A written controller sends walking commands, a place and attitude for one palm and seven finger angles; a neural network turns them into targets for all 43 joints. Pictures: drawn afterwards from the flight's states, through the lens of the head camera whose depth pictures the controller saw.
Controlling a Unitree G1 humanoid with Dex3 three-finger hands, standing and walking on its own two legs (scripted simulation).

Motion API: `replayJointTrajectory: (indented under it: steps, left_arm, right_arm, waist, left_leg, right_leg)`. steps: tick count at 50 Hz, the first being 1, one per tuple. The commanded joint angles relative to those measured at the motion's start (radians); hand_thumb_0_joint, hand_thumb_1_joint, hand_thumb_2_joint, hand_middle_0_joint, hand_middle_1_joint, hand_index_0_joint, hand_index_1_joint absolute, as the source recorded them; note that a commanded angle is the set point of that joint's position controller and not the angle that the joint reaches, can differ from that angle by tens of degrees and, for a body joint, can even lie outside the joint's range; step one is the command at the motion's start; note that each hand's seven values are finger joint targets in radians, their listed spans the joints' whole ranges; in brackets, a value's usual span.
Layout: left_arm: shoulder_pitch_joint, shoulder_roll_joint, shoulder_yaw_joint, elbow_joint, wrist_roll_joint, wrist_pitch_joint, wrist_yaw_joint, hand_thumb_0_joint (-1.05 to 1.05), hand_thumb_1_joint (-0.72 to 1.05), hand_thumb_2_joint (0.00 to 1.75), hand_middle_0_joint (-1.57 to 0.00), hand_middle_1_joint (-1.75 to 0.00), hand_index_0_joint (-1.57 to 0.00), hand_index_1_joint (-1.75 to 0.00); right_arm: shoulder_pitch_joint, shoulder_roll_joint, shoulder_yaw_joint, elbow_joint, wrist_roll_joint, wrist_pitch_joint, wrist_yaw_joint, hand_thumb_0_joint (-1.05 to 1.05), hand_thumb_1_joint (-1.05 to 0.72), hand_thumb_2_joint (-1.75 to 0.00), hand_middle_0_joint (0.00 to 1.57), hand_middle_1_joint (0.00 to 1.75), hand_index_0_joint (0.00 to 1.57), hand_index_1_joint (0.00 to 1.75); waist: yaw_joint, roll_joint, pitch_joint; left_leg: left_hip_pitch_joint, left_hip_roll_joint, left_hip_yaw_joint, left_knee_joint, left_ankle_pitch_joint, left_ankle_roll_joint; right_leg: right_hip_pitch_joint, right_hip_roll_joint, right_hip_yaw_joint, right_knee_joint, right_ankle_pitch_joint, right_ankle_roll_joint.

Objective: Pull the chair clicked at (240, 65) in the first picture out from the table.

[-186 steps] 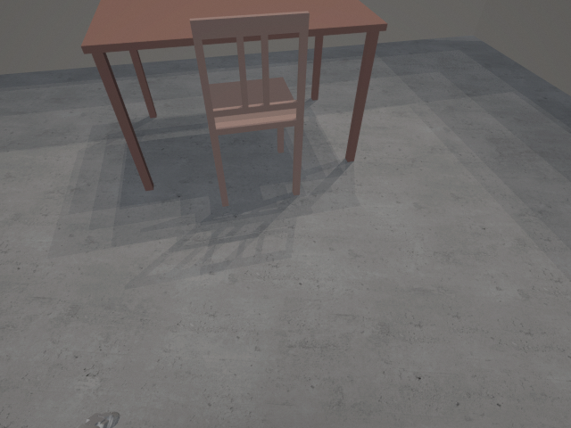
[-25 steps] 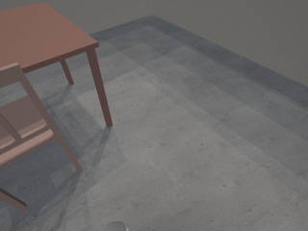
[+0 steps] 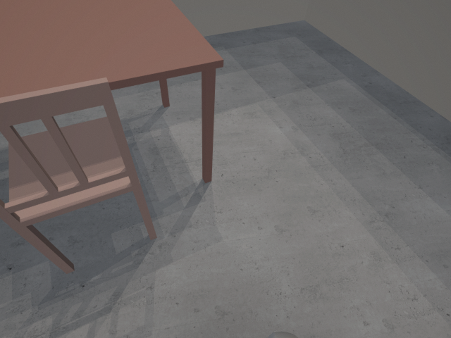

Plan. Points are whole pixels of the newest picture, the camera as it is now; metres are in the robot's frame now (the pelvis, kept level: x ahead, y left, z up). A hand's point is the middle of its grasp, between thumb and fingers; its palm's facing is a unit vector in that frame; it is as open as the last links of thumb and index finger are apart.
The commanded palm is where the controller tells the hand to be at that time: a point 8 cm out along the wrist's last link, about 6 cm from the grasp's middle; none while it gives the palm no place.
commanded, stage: turn to face it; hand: left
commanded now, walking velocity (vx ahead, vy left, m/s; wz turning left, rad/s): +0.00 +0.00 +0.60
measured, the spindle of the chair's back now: (32, 162) +0.52 +0.53 -0.11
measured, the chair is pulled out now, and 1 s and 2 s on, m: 0.00 0.00 0.00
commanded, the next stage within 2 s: take the last steps up to it in 0.72 s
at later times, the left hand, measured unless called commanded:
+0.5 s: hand out of the picture +0.00 +0.14 -0.15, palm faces +0.34 -0.90 -0.26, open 7.4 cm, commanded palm none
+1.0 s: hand out of the picture -0.09 +0.17 -0.16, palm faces +0.50 -0.84 -0.24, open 7.4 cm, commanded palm none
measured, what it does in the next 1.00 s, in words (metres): steps on the spot, turning left: right foot, then left foot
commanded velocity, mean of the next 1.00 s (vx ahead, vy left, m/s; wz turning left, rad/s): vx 0.06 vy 0.01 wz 0.36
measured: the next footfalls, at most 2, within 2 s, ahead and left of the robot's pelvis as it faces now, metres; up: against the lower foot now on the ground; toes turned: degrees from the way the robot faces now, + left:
right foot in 0.22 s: +0.05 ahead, -0.17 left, +0.00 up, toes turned +7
left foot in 0.66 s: -0.05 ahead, +0.08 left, +0.00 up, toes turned +29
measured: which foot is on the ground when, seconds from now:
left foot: down 0.00-0.22, up 0.24-0.64, down 0.66-1.00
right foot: up 0.00-0.20, down 0.22-0.66, up 0.68-1.00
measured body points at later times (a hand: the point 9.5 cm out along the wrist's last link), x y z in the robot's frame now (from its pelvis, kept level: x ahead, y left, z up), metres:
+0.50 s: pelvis -0.01 -0.07 +0.00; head +0.02 -0.08 +0.45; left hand -0.02 +0.19 -0.13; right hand +0.14 -0.30 -0.15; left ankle -0.05 +0.08 -0.67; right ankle +0.01 -0.17 -0.74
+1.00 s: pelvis -0.04 -0.03 +0.00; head -0.03 -0.02 +0.45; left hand -0.12 +0.22 -0.14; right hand +0.15 -0.20 -0.14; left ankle -0.08 +0.06 -0.74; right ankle +0.02 -0.15 -0.70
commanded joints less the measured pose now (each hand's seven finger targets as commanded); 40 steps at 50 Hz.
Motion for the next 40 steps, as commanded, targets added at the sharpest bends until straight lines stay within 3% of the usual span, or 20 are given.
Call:
replayJointTrajectory:
  steps: [1,6,8,9,10,11,12,13,14,15,17,22,27,29,31,32,33,34,37,40]
  left_arm:
    - [-0.013,0.064,0.012,-0.097,-0.001,-0.021,0.007,0.00,0.90,0.90,-0.20,-0.30,-0.20,-0.30]
    - [0.020,0.075,0.006,-0.116,-0.011,-0.025,0.012,0.00,0.90,0.90,-0.20,-0.30,-0.20,-0.30]
    - [0.079,0.087,0.010,-0.108,-0.016,-0.029,0.016,0.00,0.90,0.90,-0.20,-0.30,-0.20,-0.30]
    - [0.112,0.112,0.014,-0.104,-0.013,-0.035,0.019,0.00,0.90,0.90,-0.20,-0.30,-0.20,-0.30]
    - [0.138,0.180,0.028,-0.107,-0.001,-0.041,0.026,0.00,0.90,0.90,-0.20,-0.30,-0.20,-0.30]
    - [0.100,0.259,0.035,-0.130,0.012,-0.041,0.028,0.00,0.90,0.90,-0.20,-0.30,-0.20,-0.30]
    - [0.027,0.238,0.023,-0.156,0.003,-0.038,0.031,0.00,0.90,0.90,-0.20,-0.30,-0.20,-0.30]
    - [-0.054,0.184,0.013,-0.173,0.002,-0.048,0.031,0.00,0.90,0.90,-0.20,-0.30,-0.20,-0.30]
    - [-0.085,0.165,0.011,-0.180,0.000,-0.049,0.031,0.00,0.90,0.90,-0.20,-0.30,-0.20,-0.30]
    - [-0.086,0.141,-0.002,-0.176,-0.002,-0.054,0.025,0.00,0.90,0.90,-0.20,-0.30,-0.20,-0.30]
    - [-0.030,0.129,-0.009,-0.159,-0.001,-0.062,0.022,0.00,0.90,0.90,-0.20,-0.30,-0.20,-0.30]
    - [0.104,0.176,0.001,-0.111,0.007,-0.056,0.020,0.00,0.90,0.90,-0.20,-0.30,-0.20,-0.30]
    - [0.136,0.214,0.012,-0.091,0.015,-0.047,0.014,0.00,0.90,0.90,-0.20,-0.30,-0.20,-0.30]
    - [0.130,0.217,0.015,-0.081,0.015,-0.044,0.013,0.00,0.90,0.90,-0.20,-0.30,-0.20,-0.30]
    - [0.105,0.205,0.016,-0.081,-0.001,-0.041,0.011,0.00,0.90,0.90,-0.20,-0.30,-0.20,-0.30]
    - [0.120,0.162,0.007,-0.099,-0.011,-0.038,0.006,0.00,0.90,0.90,-0.20,-0.30,-0.20,-0.30]
    - [0.077,0.094,-0.021,-0.135,-0.010,-0.035,0.003,0.00,0.90,0.90,-0.20,-0.30,-0.20,-0.30]
    - [0.043,0.118,-0.021,-0.138,-0.004,-0.020,0.012,0.00,0.90,0.90,-0.20,-0.30,-0.20,-0.30]
    - [0.035,0.117,-0.010,-0.082,-0.005,-0.011,0.005,0.00,0.90,0.90,-0.20,-0.30,-0.20,-0.30]
    - [0.080,0.107,-0.011,-0.053,-0.006,-0.010,-0.006,0.00,0.90,0.90,-0.20,-0.30,-0.20,-0.30]
  right_arm:
    - [0.052,-0.213,-0.066,-0.061,-0.002,-0.012,-0.011,0.00,-0.90,-0.90,0.20,0.30,0.20,0.30]
    - [0.029,-0.231,-0.077,-0.079,-0.003,0.000,-0.007,0.00,-0.90,-0.90,0.20,0.30,0.20,0.30]
    - [-0.001,-0.226,-0.080,-0.093,0.002,0.006,-0.004,0.00,-0.90,-0.90,0.20,0.30,0.20,0.30]
    - [-0.021,-0.213,-0.079,-0.103,0.008,0.009,0.000,0.00,-0.90,-0.90,0.20,0.30,0.20,0.30]
    - [-0.016,-0.160,-0.073,-0.116,0.017,0.013,0.005,0.00,-0.90,-0.90,0.20,0.30,0.20,0.30]
    - [-0.020,-0.114,-0.068,-0.144,0.013,0.011,0.003,0.00,-0.90,-0.90,0.20,0.30,0.20,0.30]
    - [-0.035,-0.178,-0.077,-0.141,-0.001,0.013,0.006,0.00,-0.90,-0.90,0.20,0.30,0.20,0.30]
    - [0.001,-0.175,-0.078,-0.123,-0.003,0.023,0.015,0.00,-0.90,-0.90,0.20,0.30,0.20,0.30]
    - [0.020,-0.152,-0.078,-0.107,0.000,0.032,0.017,0.00,-0.90,-0.90,0.20,0.30,0.20,0.30]
    - [0.020,-0.155,-0.074,-0.090,-0.002,0.035,0.021,0.00,-0.90,-0.90,0.20,0.30,0.20,0.30]
    - [0.025,-0.138,-0.063,-0.091,0.001,0.034,0.024,0.00,-0.90,-0.90,0.20,0.30,0.20,0.30]
    - [-0.094,-0.126,-0.045,-0.118,0.004,0.039,0.024,0.00,-0.90,-0.90,0.20,0.30,0.20,0.30]
    - [-0.128,-0.117,-0.026,-0.122,0.013,0.026,0.022,0.00,-0.90,-0.90,0.20,0.30,0.20,0.30]
    - [-0.101,-0.120,-0.023,-0.115,0.016,0.017,0.017,0.00,-0.90,-0.90,0.20,0.30,0.20,0.30]
    - [-0.009,-0.160,-0.030,-0.086,0.011,0.001,0.013,0.00,-0.90,-0.90,0.20,0.30,0.20,0.30]
    - [0.037,-0.258,-0.050,-0.080,0.002,-0.013,0.007,0.00,-0.90,-0.90,0.20,0.30,0.20,0.30]
    - [0.090,-0.345,-0.071,-0.070,0.009,-0.013,-0.002,0.00,-0.90,-0.90,0.20,0.30,0.20,0.30]
    - [0.104,-0.336,-0.064,-0.057,0.012,-0.001,-0.006,0.00,-0.90,-0.90,0.20,0.30,0.20,0.30]
    - [-0.055,-0.239,-0.036,-0.076,0.004,-0.005,-0.024,0.00,-0.90,-0.90,0.20,0.30,0.20,0.30]
    - [-0.081,-0.220,-0.024,-0.083,0.007,-0.010,-0.022,0.00,-0.90,-0.90,0.20,0.30,0.20,0.30]
  waist:
    - [-0.025,0.134,-0.097]
    - [-0.010,0.169,-0.119]
    - [0.019,0.170,-0.135]
    - [0.043,0.118,-0.134]
    - [0.054,-0.059,-0.130]
    - [0.056,-0.310,-0.077]
    - [0.030,-0.183,-0.036]
    - [-0.019,-0.149,-0.019]
    - [-0.037,-0.167,-0.009]
    - [-0.040,-0.138,0.027]
    - [-0.023,-0.149,0.010]
    - [0.046,-0.169,-0.001]
    - [0.067,-0.241,-0.044]
    - [0.053,-0.245,-0.073]
    - [-0.002,-0.160,-0.135]
    - [-0.028,0.071,-0.202]
    - [-0.058,0.311,-0.197]
    - [-0.060,0.195,-0.181]
    - [-0.007,0.226,-0.053]
    - [0.016,0.188,-0.034]
  left_leg:
    - [0.146,0.263,-0.372,-0.188,-0.073,0.101]
    - [0.103,0.224,-0.430,-0.142,0.053,0.088]
    - [0.044,0.181,-0.424,-0.114,0.037,0.048]
    - [-0.035,0.143,-0.394,-0.066,-0.005,0.006]
    - [-0.219,0.048,-0.283,0.113,-0.189,-0.063]
    - [-0.360,-0.075,-0.063,0.391,-0.395,-0.136]
    - [-0.289,-0.007,-0.102,0.575,-0.391,-0.116]
    - [-0.266,0.015,-0.106,0.664,-0.306,-0.117]
    - [-0.255,0.026,-0.080,0.716,-0.289,-0.127]
    - [-0.252,0.046,-0.058,0.760,-0.241,-0.138]
    - [-0.274,0.050,-0.027,0.751,-0.221,-0.153]
    - [-0.218,0.068,0.029,0.571,-0.285,-0.165]
    - [-0.084,0.048,0.082,0.343,-0.323,-0.141]
    - [-0.007,0.041,0.095,0.210,-0.291,-0.127]
    - [0.201,0.054,0.082,-0.052,-0.055,-0.107]
    - [0.414,0.237,-0.124,-0.097,0.226,-0.038]
    - [0.474,0.454,-0.376,-0.084,0.693,0.097]
    - [0.396,0.465,-0.279,-0.057,0.669,0.139]
    - [0.227,0.324,-0.182,-0.100,0.459,0.100]
    - [0.181,0.261,-0.134,-0.130,0.339,0.072]
  right_leg:
    - [-0.029,0.019,0.011,-0.091,-0.041,0.002]
    - [0.120,0.070,0.012,-0.278,-0.048,-0.018]
    - [0.254,0.080,0.002,-0.453,0.030,-0.031]
    - [0.365,0.058,0.012,-0.603,0.109,-0.042]
    - [0.499,-0.130,0.181,-0.749,0.018,-0.100]
    - [0.445,-0.393,0.431,-0.821,0.002,-0.211]
    - [0.264,-0.412,0.353,-0.804,0.071,-0.237]
    - [0.217,-0.328,0.233,-0.787,0.123,-0.216]
    - [0.202,-0.291,0.194,-0.759,0.200,-0.195]
    - [0.203,-0.247,0.104,-0.719,0.305,-0.185]
    - [0.292,-0.224,0.013,-0.667,0.465,-0.180]
    - [0.367,-0.259,-0.014,-0.629,0.577,-0.201]
    - [0.389,-0.266,-0.038,-0.575,0.662,-0.202]
    - [0.396,-0.267,-0.049,-0.523,0.682,-0.185]
    - [0.329,-0.225,-0.117,-0.371,0.616,-0.114]
    - [0.130,-0.136,-0.170,-0.179,0.350,-0.047]
    - [-0.095,-0.033,-0.127,0.001,-0.258,0.001]
    - [-0.054,-0.053,-0.035,0.063,-0.271,-0.019]
    - [-0.049,-0.050,-0.003,0.107,-0.120,-0.015]
    - [0.003,-0.019,-0.030,0.054,-0.046,-0.012]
